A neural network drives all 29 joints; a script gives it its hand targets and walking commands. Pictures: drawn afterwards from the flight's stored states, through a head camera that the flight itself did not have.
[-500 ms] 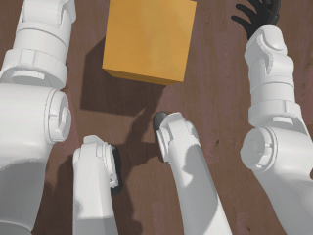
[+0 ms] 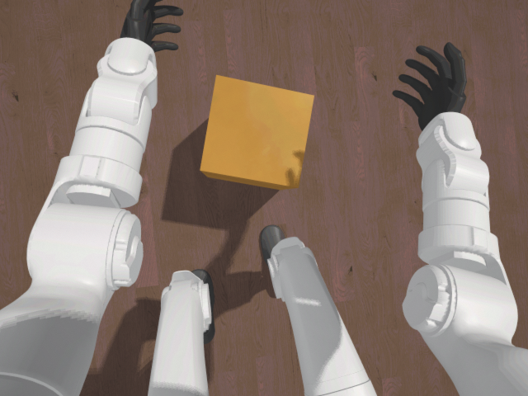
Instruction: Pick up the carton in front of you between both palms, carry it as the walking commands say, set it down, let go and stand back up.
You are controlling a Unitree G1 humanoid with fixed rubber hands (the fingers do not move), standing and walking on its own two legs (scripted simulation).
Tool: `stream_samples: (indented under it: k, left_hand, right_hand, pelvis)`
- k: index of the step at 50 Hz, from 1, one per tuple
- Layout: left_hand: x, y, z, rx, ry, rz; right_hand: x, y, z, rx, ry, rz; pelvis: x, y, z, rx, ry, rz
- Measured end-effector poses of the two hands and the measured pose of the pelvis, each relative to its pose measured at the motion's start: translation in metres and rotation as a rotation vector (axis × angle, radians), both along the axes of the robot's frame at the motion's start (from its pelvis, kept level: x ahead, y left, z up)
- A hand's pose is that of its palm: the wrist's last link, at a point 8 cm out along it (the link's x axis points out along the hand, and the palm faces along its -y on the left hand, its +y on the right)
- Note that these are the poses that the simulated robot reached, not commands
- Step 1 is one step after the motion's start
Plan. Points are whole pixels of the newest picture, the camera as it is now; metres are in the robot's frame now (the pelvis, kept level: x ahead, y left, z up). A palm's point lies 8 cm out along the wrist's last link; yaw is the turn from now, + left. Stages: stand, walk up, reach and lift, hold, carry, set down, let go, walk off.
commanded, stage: let go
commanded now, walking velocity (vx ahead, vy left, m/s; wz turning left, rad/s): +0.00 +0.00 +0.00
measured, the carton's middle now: (253, 142) +0.48 -0.11 -0.48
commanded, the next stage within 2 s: stand in 1.46 s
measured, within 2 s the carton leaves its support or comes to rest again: neither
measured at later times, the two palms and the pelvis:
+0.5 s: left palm (70, 197) +0.39 +0.11 +0.03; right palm (516, 199) +0.30 -0.29 +0.03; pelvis +0.03 -0.03 +0.12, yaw +0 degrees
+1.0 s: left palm out of the picture +0.30 +0.23 +0.09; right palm (525, 286) +0.25 -0.22 +0.10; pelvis +0.10 +0.01 +0.17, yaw -3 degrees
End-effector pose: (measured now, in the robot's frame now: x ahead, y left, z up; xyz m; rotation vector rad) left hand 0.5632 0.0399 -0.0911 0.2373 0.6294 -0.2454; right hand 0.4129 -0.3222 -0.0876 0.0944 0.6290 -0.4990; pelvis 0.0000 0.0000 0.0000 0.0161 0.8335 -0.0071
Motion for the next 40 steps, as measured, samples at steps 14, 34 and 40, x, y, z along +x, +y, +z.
stream_samples:
  k: [14,34,40]
  left_hand:
    - [-0.089,0.037,0.055,0.063,0.04,0.16]
    - [-0.209,0.093,0.145,0.072,0.061,0.242]
    - [-0.227,0.122,0.158,0.071,0.08,0.234]
  right_hand:
    - [-0.051,0.026,0.057,-0.022,0.102,0.247]
    - [-0.164,0.044,0.158,-0.051,0.176,0.403]
    - [-0.178,0.066,0.176,-0.054,0.198,0.397]
  pelvis:
    - [0.01,-0.014,0.068,0.016,-0.153,0.0]
    - [0.063,-0.031,0.143,-0.01,-0.58,-0.022]
    - [0.082,-0.019,0.156,-0.03,-0.664,-0.026]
